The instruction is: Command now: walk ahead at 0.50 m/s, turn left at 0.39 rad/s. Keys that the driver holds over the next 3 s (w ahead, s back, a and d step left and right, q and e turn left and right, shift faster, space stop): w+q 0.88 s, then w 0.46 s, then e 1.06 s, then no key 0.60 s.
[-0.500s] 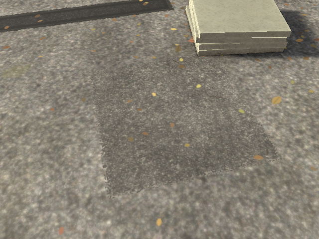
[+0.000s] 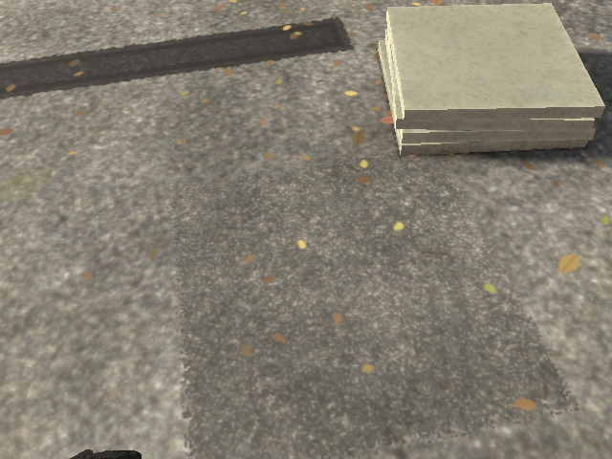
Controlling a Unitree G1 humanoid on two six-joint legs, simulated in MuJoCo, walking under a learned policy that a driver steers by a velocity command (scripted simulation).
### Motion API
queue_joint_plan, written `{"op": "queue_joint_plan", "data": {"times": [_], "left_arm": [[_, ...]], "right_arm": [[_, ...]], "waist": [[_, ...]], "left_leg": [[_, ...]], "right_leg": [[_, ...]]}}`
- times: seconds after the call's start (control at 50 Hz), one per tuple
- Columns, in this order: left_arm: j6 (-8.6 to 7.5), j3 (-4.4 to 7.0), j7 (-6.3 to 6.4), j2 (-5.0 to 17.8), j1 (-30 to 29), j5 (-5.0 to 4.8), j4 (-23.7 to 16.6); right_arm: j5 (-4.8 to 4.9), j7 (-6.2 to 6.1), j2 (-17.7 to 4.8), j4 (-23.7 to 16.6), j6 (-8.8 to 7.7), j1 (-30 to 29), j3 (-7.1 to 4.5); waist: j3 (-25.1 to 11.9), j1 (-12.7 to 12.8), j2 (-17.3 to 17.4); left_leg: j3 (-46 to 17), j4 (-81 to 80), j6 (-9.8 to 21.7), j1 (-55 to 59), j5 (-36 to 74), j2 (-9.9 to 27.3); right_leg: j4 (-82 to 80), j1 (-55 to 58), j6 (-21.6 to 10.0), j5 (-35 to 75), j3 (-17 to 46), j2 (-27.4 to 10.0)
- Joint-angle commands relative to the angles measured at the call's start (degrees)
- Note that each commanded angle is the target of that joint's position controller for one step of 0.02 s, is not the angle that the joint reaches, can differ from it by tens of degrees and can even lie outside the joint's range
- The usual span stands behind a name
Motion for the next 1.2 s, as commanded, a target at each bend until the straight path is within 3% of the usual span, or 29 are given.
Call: {"op": "queue_joint_plan", "data": {"times": [0.02, 0.08, 0.16, 0.24, 0.32, 0.38, 0.4, 0.42, 0.44, 0.46, 0.48, 0.5, 0.52, 0.54, 0.56, 0.64, 0.74, 0.84, 0.9, 0.92, 0.94, 0.96, 0.98, 1.0, 1.02, 1.04, 1.08, 1.14, 1.2], "left_arm": [[-0.74, 1.96, 0.07, 4.92, 4.27, 0.42, -0.40], [-1.93, 2.59, 0.31, 5.54, 3.28, 0.77, 1.10], [-1.84, 3.24, 1.24, 7.46, 5.28, 1.11, 3.08], [-1.08, 3.94, 1.74, 9.88, 8.48, 0.37, 4.63], [0.60, 4.56, 1.63, 11.12, 11.87, -0.79, 6.78], [1.74, 5.12, 1.86, 13.08, 10.54, -1.53, 6.87], [2.10, 5.33, 2.09, 13.85, 9.93, -1.72, 6.74], [2.42, 5.19, 2.31, 13.73, 8.93, -2.07, 6.52], [2.08, 4.36, 2.52, 11.85, 9.52, -1.29, 5.84], [0.62, 1.67, 1.74, 3.20, 14.08, 1.18, 2.33], [-1.68, 1.88, 0.92, 6.84, 9.50, -0.29, 1.87], [-2.71, 2.70, 0.45, 9.66, 3.85, -2.54, 0.08], [-3.29, 2.29, 0.67, 8.75, 3.06, -2.09, -0.14], [-3.31, 2.52, 1.13, 8.85, 3.31, -0.62, 0.62], [-2.72, 2.97, 1.20, 9.47, 4.46, 0.04, 0.99], [-0.57, 2.50, 1.31, 6.87, 3.76, 0.89, 0.83], [-0.83, 1.32, 0.65, 4.63, -7.00, 0.25, -1.55], [-1.98, 2.17, -0.39, 7.23, -10.44, -0.57, -2.99], [-2.77, 3.47, -0.19, 9.02, -2.52, -0.51, -0.97], [-3.08, 4.18, 0.10, 10.74, 3.73, 0.46, 0.12], [-2.98, 4.90, 0.28, 14.07, 11.59, 1.06, 0.87], [-2.10, 5.74, -0.40, 16.48, 15.90, 0.57, 3.99], [-2.01, 4.48, -0.58, 10.86, 13.98, -0.82, 2.99], [-1.63, 3.59, -0.38, 8.16, 10.85, -0.76, 2.61], [-1.34, 3.01, -0.39, 7.31, 8.40, -0.04, 2.28], [-1.19, 2.64, -0.28, 6.35, 6.96, 0.28, 2.69], [-1.42, 2.14, -0.05, 5.25, 6.59, 0.40, 3.44], [-1.61, 2.70, 0.25, 7.79, 8.40, -0.49, 5.02], [-1.04, 3.04, 0.51, 9.62, 9.79, -0.87, 6.16]], "right_arm": [[0.06, 0.01, -4.84, -4.80, 0.20, -0.44, -2.07], [0.03, -0.11, -3.13, -5.84, 1.34, -1.86, -2.19], [-0.11, 0.30, -2.76, -7.95, 0.87, -7.27, -2.28], [-0.24, 1.74, -1.02, -10.98, 0.29, -15.63, -1.44], [0.02, 3.10, -1.13, -14.43, 0.36, -21.12, -1.33], [-0.05, 3.74, -3.05, -15.75, 0.80, -19.36, -2.35], [-0.15, 3.66, -4.66, -15.08, 1.05, -15.25, -3.30], [-0.10, 3.22, -7.14, -13.07, 1.18, -7.12, -4.89], [-0.02, 2.14, -11.40, -10.59, 1.67, 2.50, -6.92], [0.33, 1.55, -18.36, -10.81, 1.30, 1.10, -7.90], [-0.29, 1.84, -14.27, -12.99, 0.26, 2.92, -6.49], [-0.84, 2.13, -10.92, -12.23, -0.52, 1.23, -5.48], [-0.53, 2.07, -9.49, -12.27, -0.88, -1.84, -5.06], [-0.53, 1.94, -7.75, -12.86, -0.89, -5.80, -4.54], [-1.09, 1.72, -6.19, -13.82, -0.95, -8.17, -3.92], [-0.88, 0.66, -7.76, -13.08, -1.36, -7.91, -4.29], [-0.24, -0.62, -8.80, -10.90, -0.62, -4.06, -4.65], [0.22, -0.95, -8.47, -9.09, 0.05, -1.32, -4.73], [-0.13, -1.06, -7.10, -9.35, 0.52, -3.24, -4.42], [-0.56, -0.84, -4.18, -9.68, 0.35, -3.00, -3.37], [-1.66, -0.86, -0.76, -10.12, 0.07, 1.07, -2.14], [0.67, -0.86, -0.35, -10.52, -0.45, 7.83, -1.74], [1.15, -1.03, -6.11, -9.00, -0.49, 4.62, -2.78], [0.56, -0.95, -7.97, -10.09, -0.34, -2.35, -3.28], [-0.34, -0.94, -7.25, -10.80, -0.33, -5.95, -3.15], [-0.90, -0.68, -6.22, -11.45, -0.59, -7.56, -3.14], [-0.60, -0.08, -4.05, -11.23, -0.78, -6.53, -2.78], [-1.11, 0.14, -1.91, -12.37, -0.91, -9.70, -1.87], [-1.12, 0.62, -0.61, -13.42, -1.44, -14.83, -1.02]], "waist": [[-2.00, 2.09, -7.70], [-0.15, 1.00, -6.79], [0.92, 2.25, -4.34], [2.53, 5.73, -2.67], [3.98, 7.52, -2.73], [0.76, 4.67, -5.61], [-2.28, 1.99, -6.51], [-6.66, -2.84, -5.56], [-11.70, -7.05, -1.36], [-14.85, -0.25, 14.68], [-23.68, -4.08, 8.07], [-15.92, -4.79, 4.64], [-10.62, -2.34, 1.50], [-7.31, 0.16, -0.42], [-6.19, 2.26, 0.48], [-3.97, 3.70, 0.51], [-1.82, -0.27, 3.32], [-1.37, -0.96, 4.70], [-3.65, 3.52, 6.60], [-9.27, 6.18, 4.76], [-17.50, 6.90, -4.81], [-19.94, 4.51, -22.83], [-13.14, 6.29, -13.37], [-6.28, 7.17, -8.19], [-3.04, 6.31, -4.56], [-1.07, 5.13, -4.55], [-1.51, 3.34, -7.38], [-0.94, 3.74, -6.79], [-0.55, 5.36, -5.88]], "left_leg": [[-2.37, 4.85, -1.36, -15.70, 6.54, 7.30], [-2.34, 3.92, -2.69, -16.42, 10.99, 8.19], [-3.01, -5.15, -3.29, -20.92, 21.28, 8.23], [1.00, -17.79, -1.65, -20.58, 26.88, 7.29], [3.80, -23.85, 0.68, -23.13, 21.84, 6.38], [8.05, -25.83, 3.83, -15.70, 13.56, 2.28], [9.72, -26.41, 5.20, -9.31, 11.54, -0.27], [10.57, -30.50, 7.14, 2.61, 14.75, -3.09], [3.13, -32.38, 9.95, 20.57, 17.34, -0.19], [-28.75, -36.59, 19.96, 39.09, 11.14, 15.08], [-44.37, -44.76, 23.33, 43.07, 5.70, 19.82], [-35.75, -45.88, 20.19, 38.68, 9.64, 18.11], [-28.28, -45.61, 18.14, 30.51, 14.74, 15.45], [-22.91, -45.93, 16.55, 22.83, 20.89, 13.23], [-19.64, -47.13, 15.96, 17.41, 26.00, 11.63], [-14.12, -49.93, 16.13, 8.41, 33.13, 8.96], [-11.11, -49.07, 11.94, 5.37, 24.46, 5.09], [-18.44, -43.97, 10.49, 10.52, 18.77, 7.75], [-19.87, -36.88, 8.35, 11.77, 23.43, 6.61], [-16.75, -27.43, 6.54, 9.28, 24.43, 3.77], [-11.13, -10.60, 3.72, -1.23, 9.08, -1.73], [-6.59, 4.57, 0.79, -19.70, -10.48, -6.12], [-8.90, 10.22, 0.39, -25.20, -7.10, -2.34], [-7.02, 10.55, 0.44, -26.13, -1.92, -0.57], [-5.48, 8.82, 0.44, -24.20, 1.56, 1.13], [-5.17, 5.57, 0.50, -22.86, 4.05, 2.68], [-3.35, 0.97, 0.45, -18.63, 6.11, 4.54], [-0.76, -7.09, -0.75, -19.63, 9.26, 5.59], [0.82, -18.08, -1.30, -17.59, 17.91, 5.57]], "right_leg": [[-17.72, 12.01, -8.01, -1.84, 16.48, -15.53], [-21.06, 7.95, -8.91, 4.35, 9.20, -14.96], [-21.15, 11.27, -8.73, 11.67, 2.21, -14.47], [-20.90, 15.99, -7.78, 13.54, -2.48, -14.99], [-17.83, 24.31, -7.05, 17.33, -4.37, -17.59], [-9.41, 26.96, -5.00, 38.13, -7.29, -17.68], [-2.44, 26.62, -4.18, 46.71, -8.40, -17.04], [8.72, 22.92, -2.50, 48.40, -10.23, -15.04], [24.66, 9.79, 0.08, 34.65, -10.26, -12.68], [44.98, -17.63, 3.83, -19.62, -7.06, -1.22], [52.00, -23.86, 3.25, -25.21, 7.37, 0.75], [51.30, -28.50, 2.09, -19.74, 8.37, -1.96], [46.33, -27.04, 1.37, -14.70, 8.00, -4.32], [41.43, -23.45, 1.75, -11.81, 7.80, -6.10], [38.70, -19.17, 2.08, -9.79, 8.17, -7.24], [29.28, -15.57, 5.33, -4.36, 6.41, -6.12], [8.49, -11.37, 6.34, 12.23, 6.04, -2.24], [0.40, -7.88, 4.49, 10.48, 8.23, -0.62], [-3.49, 2.21, 1.42, 6.51, 6.38, -0.26], [-2.80, 13.32, -1.25, 6.35, 9.17, -4.46], [-1.20, 29.91, -6.10, 5.01, 21.98, -15.06], [-9.63, 40.18, -14.06, -12.16, 48.39, -23.98], [-12.63, 35.56, -12.56, -24.63, 48.41, -22.58], [-13.03, 28.35, -10.35, -21.63, 39.13, -20.21], [-13.91, 21.71, -9.59, -14.39, 32.72, -17.76], [-14.98, 17.52, -9.68, -8.81, 28.54, -15.84], [-16.89, 13.97, -9.33, -1.43, 22.56, -13.05], [-19.20, 13.15, -11.09, 6.42, 17.94, -13.33], [-20.16, 12.89, -10.27, 9.48, 13.04, -12.25]]}}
